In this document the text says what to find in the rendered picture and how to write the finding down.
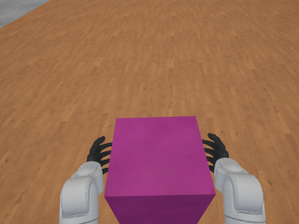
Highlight robot right hand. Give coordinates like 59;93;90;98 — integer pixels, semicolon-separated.
202;133;229;173

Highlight right robot forearm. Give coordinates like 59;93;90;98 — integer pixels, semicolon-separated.
214;158;266;224

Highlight carton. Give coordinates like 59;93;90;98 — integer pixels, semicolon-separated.
104;116;216;224

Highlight left robot forearm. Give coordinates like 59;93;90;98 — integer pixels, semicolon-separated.
59;161;104;224

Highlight robot left hand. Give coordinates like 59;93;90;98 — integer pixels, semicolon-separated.
87;136;112;174

